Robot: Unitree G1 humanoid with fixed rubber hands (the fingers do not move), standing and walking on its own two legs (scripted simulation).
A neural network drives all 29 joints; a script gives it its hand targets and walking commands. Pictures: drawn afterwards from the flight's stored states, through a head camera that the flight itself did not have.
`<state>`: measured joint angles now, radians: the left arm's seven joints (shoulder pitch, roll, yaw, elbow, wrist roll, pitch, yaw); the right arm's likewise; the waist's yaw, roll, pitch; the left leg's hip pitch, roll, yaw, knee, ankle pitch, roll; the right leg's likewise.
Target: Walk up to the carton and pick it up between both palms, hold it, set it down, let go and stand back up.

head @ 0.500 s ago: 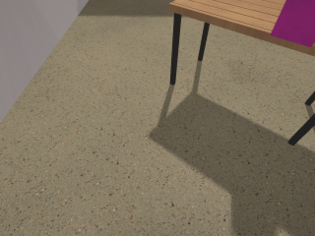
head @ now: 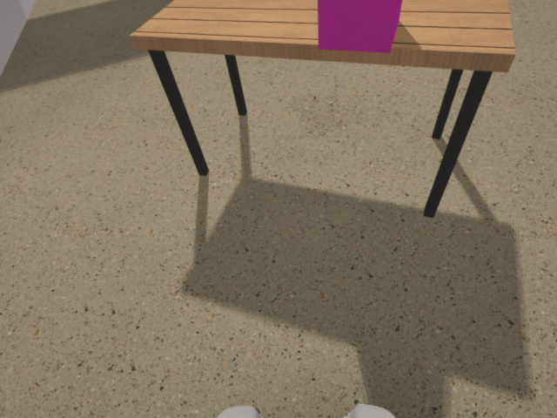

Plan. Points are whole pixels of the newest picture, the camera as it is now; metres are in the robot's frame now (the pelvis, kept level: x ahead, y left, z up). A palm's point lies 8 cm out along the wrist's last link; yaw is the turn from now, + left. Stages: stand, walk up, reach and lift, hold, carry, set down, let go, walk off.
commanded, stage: walk up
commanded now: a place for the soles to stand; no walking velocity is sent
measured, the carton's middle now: out of the picture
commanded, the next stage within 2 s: none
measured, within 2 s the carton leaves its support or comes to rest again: neither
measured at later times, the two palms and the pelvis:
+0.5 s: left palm (154, 306) +0.31 +0.29 -0.12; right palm (437, 305) +0.31 -0.22 -0.10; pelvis +0.28 +0.04 +0.01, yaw -12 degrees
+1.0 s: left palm (238, 168) +0.66 +0.17 -0.10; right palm (436, 290) +0.36 -0.24 -0.14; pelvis +0.49 -0.03 +0.00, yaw -21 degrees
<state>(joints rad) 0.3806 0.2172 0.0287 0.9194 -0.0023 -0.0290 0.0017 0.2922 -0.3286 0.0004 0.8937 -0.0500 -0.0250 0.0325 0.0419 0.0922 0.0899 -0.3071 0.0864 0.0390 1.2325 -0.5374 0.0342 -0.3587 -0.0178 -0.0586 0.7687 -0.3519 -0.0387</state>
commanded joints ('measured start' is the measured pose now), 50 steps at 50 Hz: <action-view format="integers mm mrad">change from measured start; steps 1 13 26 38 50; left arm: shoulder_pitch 150 239 117 -156 107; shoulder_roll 147 132 73 39 155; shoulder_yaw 12 10 -16 -26 35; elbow -30 -41 -112 -183 -175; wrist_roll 26 47 44 67 8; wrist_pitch -42 -84 -33 -13 -36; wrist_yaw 7 4 -2 -25 62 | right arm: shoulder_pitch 33 -166 142 301 176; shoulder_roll -25 32 8 -53 -47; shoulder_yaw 2 18 -32 -18 -18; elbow -96 -192 -97 -32 -99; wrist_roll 5 0 19 2 -2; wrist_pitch -37 -31 -57 -51 22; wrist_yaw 9 7 -40 -33 -12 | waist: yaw -29 15 -52 -96 15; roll -211 -218 -7 24 -137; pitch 20 80 -11 84 31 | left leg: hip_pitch -244 -206 129 169 -322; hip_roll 37 -11 206 199 23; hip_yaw -70 29 -165 58 -89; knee -93 -596 -984 -960 31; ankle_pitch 175 558 503 458 124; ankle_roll -16 -27 57 102 -32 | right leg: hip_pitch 158 197 -129 -180 228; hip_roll -200 -167 -41 -24 -320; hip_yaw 419 272 168 18 547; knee -499 -508 418 -58 -518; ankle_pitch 111 301 13 230 89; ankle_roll -91 -108 19 25 -99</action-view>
